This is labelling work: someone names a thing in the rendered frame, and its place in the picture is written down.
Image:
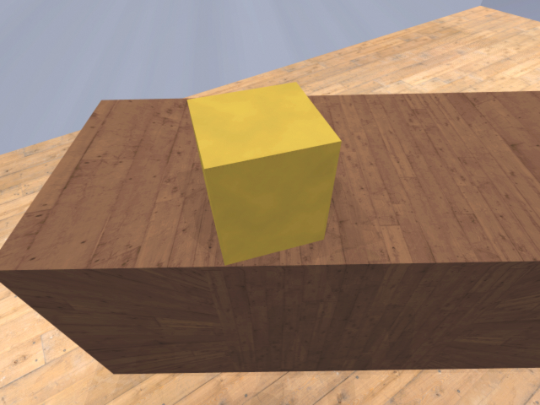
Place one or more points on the pedestal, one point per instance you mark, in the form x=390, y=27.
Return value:
x=430, y=260

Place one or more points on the carton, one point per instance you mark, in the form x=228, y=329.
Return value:
x=269, y=160

